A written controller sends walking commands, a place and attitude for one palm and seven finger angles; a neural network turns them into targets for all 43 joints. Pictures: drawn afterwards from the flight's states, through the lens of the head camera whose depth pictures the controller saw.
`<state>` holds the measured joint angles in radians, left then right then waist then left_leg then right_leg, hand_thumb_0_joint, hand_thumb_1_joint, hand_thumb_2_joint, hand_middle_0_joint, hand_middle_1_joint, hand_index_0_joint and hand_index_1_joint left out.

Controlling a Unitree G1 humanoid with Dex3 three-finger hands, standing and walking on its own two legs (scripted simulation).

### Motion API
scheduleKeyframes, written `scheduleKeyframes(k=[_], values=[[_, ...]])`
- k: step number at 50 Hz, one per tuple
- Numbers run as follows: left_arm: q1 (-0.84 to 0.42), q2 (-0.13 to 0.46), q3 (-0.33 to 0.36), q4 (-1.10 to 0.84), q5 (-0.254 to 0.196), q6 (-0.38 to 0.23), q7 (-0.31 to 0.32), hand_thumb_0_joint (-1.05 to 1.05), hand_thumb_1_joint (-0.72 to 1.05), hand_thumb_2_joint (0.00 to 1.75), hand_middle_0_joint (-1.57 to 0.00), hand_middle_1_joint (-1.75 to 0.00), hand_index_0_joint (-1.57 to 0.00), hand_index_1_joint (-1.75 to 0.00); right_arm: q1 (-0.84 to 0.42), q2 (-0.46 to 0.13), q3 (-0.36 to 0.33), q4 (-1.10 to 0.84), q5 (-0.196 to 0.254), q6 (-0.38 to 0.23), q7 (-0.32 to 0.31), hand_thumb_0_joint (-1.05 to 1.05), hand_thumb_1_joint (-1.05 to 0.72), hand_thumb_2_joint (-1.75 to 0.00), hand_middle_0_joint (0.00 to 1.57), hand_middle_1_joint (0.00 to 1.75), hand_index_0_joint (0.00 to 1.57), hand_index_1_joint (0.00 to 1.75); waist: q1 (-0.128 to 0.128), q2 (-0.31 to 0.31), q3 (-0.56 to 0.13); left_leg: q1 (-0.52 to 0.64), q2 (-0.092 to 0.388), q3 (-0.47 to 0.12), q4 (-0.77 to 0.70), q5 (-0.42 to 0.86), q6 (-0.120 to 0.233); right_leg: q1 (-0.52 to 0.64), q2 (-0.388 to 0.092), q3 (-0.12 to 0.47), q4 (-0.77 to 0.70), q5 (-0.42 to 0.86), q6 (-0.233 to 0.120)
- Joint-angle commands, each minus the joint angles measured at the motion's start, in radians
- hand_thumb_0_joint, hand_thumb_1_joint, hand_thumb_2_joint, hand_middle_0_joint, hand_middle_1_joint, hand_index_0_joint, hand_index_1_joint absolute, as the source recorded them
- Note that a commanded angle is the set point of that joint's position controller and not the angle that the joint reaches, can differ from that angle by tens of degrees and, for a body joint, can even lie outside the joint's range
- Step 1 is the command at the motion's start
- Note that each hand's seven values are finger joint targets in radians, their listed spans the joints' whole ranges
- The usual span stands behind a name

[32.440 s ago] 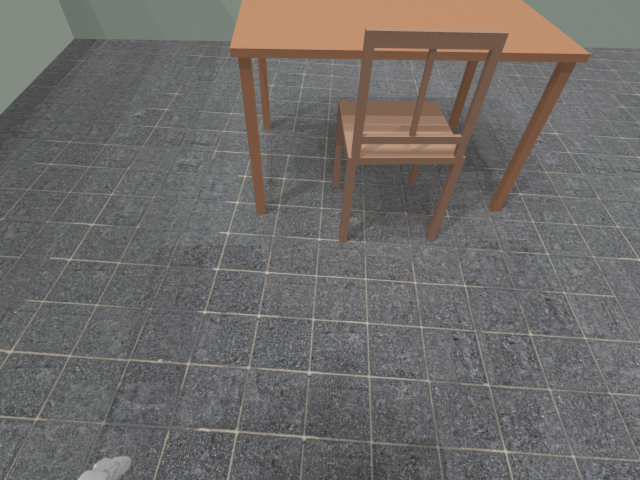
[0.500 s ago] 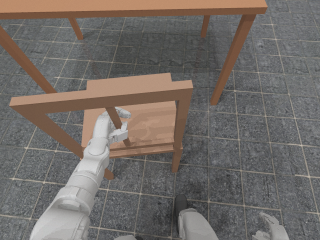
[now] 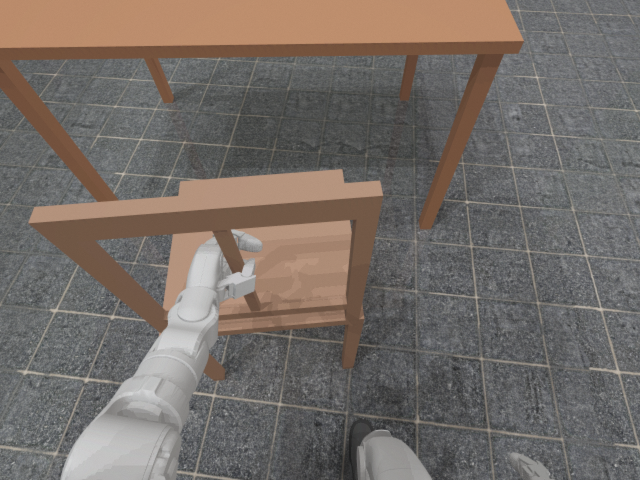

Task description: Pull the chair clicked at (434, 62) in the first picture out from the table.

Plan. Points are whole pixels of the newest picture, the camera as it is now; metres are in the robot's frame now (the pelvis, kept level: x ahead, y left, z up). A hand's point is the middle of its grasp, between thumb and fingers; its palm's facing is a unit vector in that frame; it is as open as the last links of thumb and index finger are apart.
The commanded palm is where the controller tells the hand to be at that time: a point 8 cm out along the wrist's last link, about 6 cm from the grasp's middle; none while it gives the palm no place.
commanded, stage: step backward, pulling the chair out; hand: left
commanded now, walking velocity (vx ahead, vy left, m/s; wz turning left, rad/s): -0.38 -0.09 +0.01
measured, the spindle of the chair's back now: (240, 273) +0.41 +0.12 -0.09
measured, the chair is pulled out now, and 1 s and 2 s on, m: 0.34 0.38 0.46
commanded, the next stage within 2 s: none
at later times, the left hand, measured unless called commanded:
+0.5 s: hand (248, 295) +0.35 +0.10 -0.04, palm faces -0.06 -0.98 -0.19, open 5.0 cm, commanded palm +0.33 +0.15 -0.04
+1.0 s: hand (248, 302) +0.34 +0.10 -0.04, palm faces -0.01 -0.98 -0.19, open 5.1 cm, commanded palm +0.33 +0.15 -0.04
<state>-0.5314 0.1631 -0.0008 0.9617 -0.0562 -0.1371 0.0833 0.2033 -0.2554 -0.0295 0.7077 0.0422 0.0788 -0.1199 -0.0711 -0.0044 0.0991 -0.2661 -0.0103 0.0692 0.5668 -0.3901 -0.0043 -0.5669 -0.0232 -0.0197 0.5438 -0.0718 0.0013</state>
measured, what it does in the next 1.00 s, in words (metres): steps on the spot: left foot, then right foot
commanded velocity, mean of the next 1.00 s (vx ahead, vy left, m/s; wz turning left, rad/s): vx -0.38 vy -0.05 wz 0.01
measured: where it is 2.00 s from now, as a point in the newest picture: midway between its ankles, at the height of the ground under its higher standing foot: outside the picture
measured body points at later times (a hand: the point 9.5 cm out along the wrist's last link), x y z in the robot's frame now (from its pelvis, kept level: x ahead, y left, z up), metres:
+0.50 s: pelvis -0.03 +0.00 +0.00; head +0.07 -0.02 +0.44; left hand +0.35 +0.15 -0.03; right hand +0.07 -0.28 -0.13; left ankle -0.08 +0.15 -0.72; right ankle +0.11 -0.10 -0.72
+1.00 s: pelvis -0.03 -0.02 +0.00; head +0.05 -0.05 +0.44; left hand +0.34 +0.15 -0.03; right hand +0.04 -0.29 -0.14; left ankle -0.10 +0.11 -0.72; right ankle +0.02 -0.11 -0.72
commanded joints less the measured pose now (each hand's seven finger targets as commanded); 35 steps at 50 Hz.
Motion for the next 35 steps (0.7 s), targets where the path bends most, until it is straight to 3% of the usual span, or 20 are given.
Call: scheduleKeyframes(k=[1, 3, 4, 5, 6, 7, 9, 10, 13, 18, 20, 21, 22, 23, 25, 29, 30, 32, 34, 35], values=[[-0.337, 0.086, 0.011, -0.254, 0.012, -0.078, -0.001, 0.00, 0.90, 0.90, -0.50, -1.45, -0.50, -1.45, 0.017, -0.109, -0.032, -0.102, -0.022, -0.013, 0.005, 0.00, -0.90, -0.90, 0.20, 0.30, 0.20, 0.30, 0.039, 0.169, -0.332, 0.072, 0.282, -0.154, -0.128, 0.735, 0.036, 0.249, 0.000, 0.024, 0.133, -0.096, -0.006], [-0.373, 0.114, 0.030, -0.240, 0.020, -0.075, 0.004, 0.00, 0.90, 0.90, -0.50, -1.45, -0.50, -1.45, 0.057, -0.116, -0.045, -0.079, -0.016, -0.018, 0.010, 0.00, -0.90, -0.90, 0.20, 0.30, 0.20, 0.30, 0.023, 0.050, -0.394, 0.146, 0.243, -0.105, -0.004, 0.885, -0.001, 0.306, -0.010, 0.041, 0.037, 0.185, -0.015], [-0.374, 0.121, 0.038, -0.212, 0.024, -0.073, 0.004, 0.00, 0.90, 0.90, -0.50, -1.45, -0.50, -1.45, 0.080, -0.121, -0.053, -0.069, -0.015, -0.016, 0.013, 0.00, -0.90, -0.90, 0.20, 0.30, 0.20, 0.30, 0.019, 0.046, -0.406, 0.125, 0.216, -0.073, 0.057, 0.874, -0.023, 0.342, -0.045, 0.071, 0.008, 0.381, -0.033], [-0.384, 0.136, 0.042, -0.209, 0.023, -0.075, 0.003, 0.00, 0.90, 0.90, -0.50, -1.45, -0.50, -1.45, 0.106, -0.116, -0.059, -0.059, -0.006, -0.011, 0.016, 0.00, -0.90, -0.90, 0.20, 0.30, 0.20, 0.30, 0.013, 0.001, -0.471, 0.055, 0.167, -0.046, 0.135, 0.679, -0.049, 0.425, -0.113, 0.141, -0.011, 0.572, -0.068], [-0.370, 0.155, 0.055, -0.184, 0.014, -0.075, 0.003, 0.00, 0.90, 0.90, -0.50, -1.45, -0.50, -1.45, 0.111, -0.117, -0.066, -0.057, 0.005, -0.009, 0.014, 0.00, -0.90, -0.90, 0.20, 0.30, 0.20, 0.30, 0.021, -0.100, -0.524, -0.046, 0.093, -0.030, 0.248, 0.266, -0.071, 0.536, -0.209, 0.245, -0.042, 0.740, -0.114], [-0.342, 0.170, 0.063, -0.136, 0.012, -0.065, 0.001, 0.00, 0.90, 0.90, -0.50, -1.45, -0.50, -1.45, 0.077, -0.125, -0.064, -0.060, 0.013, -0.016, 0.015, 0.00, -0.90, -0.90, 0.20, 0.30, 0.20, 0.30, 0.040, -0.177, -0.518, -0.108, 0.033, -0.076, 0.336, -0.125, -0.069, 0.553, -0.292, 0.307, -0.108, 0.737, -0.136], [-0.312, 0.181, 0.063, -0.075, 0.014, -0.036, 0.002, 0.00, 0.90, 0.90, -0.50, -1.45, -0.50, -1.45, 0.045, -0.128, -0.051, -0.047, 0.014, -0.030, 0.020, 0.00, -0.90, -0.90, 0.20, 0.30, 0.20, 0.30, 0.071, -0.141, -0.457, -0.139, 0.041, -0.150, 0.389, -0.236, -0.051, 0.473, -0.327, 0.301, -0.158, 0.424, -0.136], [-0.317, 0.177, 0.065, -0.101, 0.016, -0.037, 0.003, 0.00, 0.90, 0.90, -0.50, -1.45, -0.50, -1.45, 0.042, -0.118, -0.041, -0.047, 0.022, -0.033, 0.023, 0.00, -0.90, -0.90, 0.20, 0.30, 0.20, 0.30, 0.068, -0.110, -0.469, -0.123, 0.039, -0.148, 0.368, -0.211, -0.048, 0.457, -0.316, 0.286, -0.173, 0.305, -0.132], [-0.272, 0.201, 0.081, -0.135, 0.005, -0.040, 0.011, 0.00, 0.90, 0.90, -0.50, -1.45, -0.50, -1.45, 0.036, -0.115, -0.027, -0.033, 0.026, -0.023, 0.026, 0.00, -0.90, -0.90, 0.20, 0.30, 0.20, 0.30, 0.053, -0.050, -0.524, -0.046, 0.020, -0.103, 0.223, -0.126, -0.050, 0.487, -0.285, 0.231, -0.176, 0.294, -0.115], [-0.187, 0.180, 0.059, -0.236, -0.008, -0.028, 0.010, 0.00, 0.90, 0.90, -0.50, -1.45, -0.50, -1.45, 0.029, -0.126, -0.028, -0.070, 0.029, 0.004, 0.015, 0.00, -0.90, -0.90, 0.20, 0.30, 0.20, 0.30, 0.031, -0.114, -0.537, 0.058, 0.062, -0.067, -0.079, 0.050, -0.030, 0.487, -0.205, 0.135, -0.167, 0.178, -0.032], [-0.176, 0.153, 0.045, -0.294, -0.003, -0.035, 0.007, 0.00, 0.90, 0.90, -0.50, -1.45, -0.50, -1.45, 0.009, -0.155, -0.039, -0.116, 0.016, 0.018, 0.006, 0.00, -0.90, -0.90, 0.20, 0.30, 0.20, 0.30, 0.036, 0.044, -0.495, 0.032, 0.170, -0.179, -0.172, 0.238, 0.027, 0.427, -0.053, 0.050, -0.091, 0.066, 0.046], [-0.177, 0.138, 0.039, -0.309, 0.000, -0.038, 0.005, 0.00, 0.90, 0.90, -0.50, -1.45, -0.50, -1.45, -0.003, -0.149, -0.042, -0.136, 0.013, 0.022, 0.004, 0.00, -0.90, -0.90, 0.20, 0.30, 0.20, 0.30, 0.042, 0.071, -0.479, -0.009, 0.202, -0.176, -0.173, 0.287, 0.033, 0.455, -0.017, 0.034, -0.036, 0.079, 0.055], [-0.195, 0.126, 0.023, -0.341, -0.001, -0.045, 0.002, 0.00, 0.90, 0.90, -0.50, -1.45, -0.50, -1.45, -0.017, -0.135, -0.042, -0.153, 0.018, 0.022, 0.006, 0.00, -0.90, -0.90, 0.20, 0.30, 0.20, 0.30, 0.046, 0.031, -0.500, -0.035, 0.200, -0.136, -0.176, 0.240, 0.027, 0.491, -0.016, 0.046, -0.036, 0.015, 0.056], [-0.223, 0.138, 0.028, -0.397, 0.004, -0.054, 0.004, 0.00, 0.90, 0.90, -0.50, -1.45, -0.50, -1.45, -0.032, -0.131, -0.040, -0.161, 0.002, 0.015, 0.000, 0.00, -0.90, -0.90, 0.20, 0.30, 0.20, 0.30, 0.036, 0.161, -0.457, -0.036, 0.206, -0.130, -0.211, 0.243, 0.026, 0.452, -0.010, 0.027, 0.002, 0.005, 0.038], [-0.239, 0.131, 0.023, -0.389, 0.014, -0.056, 0.008, 0.00, 0.90, 0.90, -0.50, -1.45, -0.50, -1.45, -0.030, -0.124, -0.036, -0.165, -0.010, 0.014, -0.005, 0.00, -0.90, -0.90, 0.20, 0.30, 0.20, 0.30, 0.039, 0.235, -0.385, -0.075, 0.230, -0.122, -0.212, 0.344, 0.019, 0.402, 0.009, 0.007, 0.100, 0.006, 0.021], [-0.316, 0.149, 0.041, -0.321, 0.020, -0.056, 0.008, 0.00, 0.90, 0.90, -0.50, -1.45, -0.50, -1.45, 0.015, -0.123, -0.046, -0.124, -0.010, 0.004, -0.009, 0.00, -0.90, -0.90, 0.20, 0.30, 0.20, 0.30, 0.033, 0.106, -0.362, -0.026, 0.212, -0.071, -0.106, 0.445, -0.008, 0.346, -0.007, 0.030, 0.060, 0.104, 0.006], [-0.331, 0.145, 0.036, -0.292, 0.022, -0.062, 0.004, 0.00, 0.90, 0.90, -0.50, -1.45, -0.50, -1.45, 0.026, -0.116, -0.047, -0.113, -0.009, -0.001, -0.009, 0.00, -0.90, -0.90, 0.20, 0.30, 0.20, 0.30, 0.031, 0.078, -0.368, -0.041, 0.192, -0.056, -0.080, 0.387, -0.019, 0.354, -0.030, 0.054, 0.034, 0.156, -0.001], [-0.337, 0.170, 0.054, -0.210, 0.017, -0.070, 0.005, 0.00, 0.90, 0.90, -0.50, -1.45, -0.50, -1.45, 0.068, -0.111, -0.053, -0.071, 0.005, -0.010, -0.007, 0.00, -0.90, -0.90, 0.20, 0.30, 0.20, 0.30, 0.026, -0.072, -0.424, -0.039, 0.108, -0.018, 0.021, 0.196, -0.040, 0.363, -0.111, 0.152, -0.075, 0.201, -0.026], [-0.323, 0.204, 0.077, -0.117, 0.020, -0.065, 0.009, 0.00, 0.90, 0.90, -0.50, -1.45, -0.50, -1.45, 0.093, -0.115, -0.059, -0.025, 0.014, -0.023, 0.000, 0.00, -0.90, -0.90, 0.20, 0.30, 0.20, 0.30, 0.030, -0.194, -0.428, -0.018, 0.019, 0.002, 0.176, -0.084, -0.040, 0.343, -0.206, 0.249, -0.248, 0.141, -0.042], [-0.325, 0.200, 0.076, -0.086, 0.028, -0.061, 0.009, 0.00, 0.90, 0.90, -0.50, -1.45, -0.50, -1.45, 0.084, -0.117, -0.056, -0.019, 0.019, -0.029, 0.006, 0.00, -0.90, -0.90, 0.20, 0.30, 0.20, 0.30, 0.042, -0.229, -0.437, -0.049, 0.002, -0.031, 0.256, -0.139, -0.030, 0.358, -0.225, 0.257, -0.285, 0.077, -0.040]])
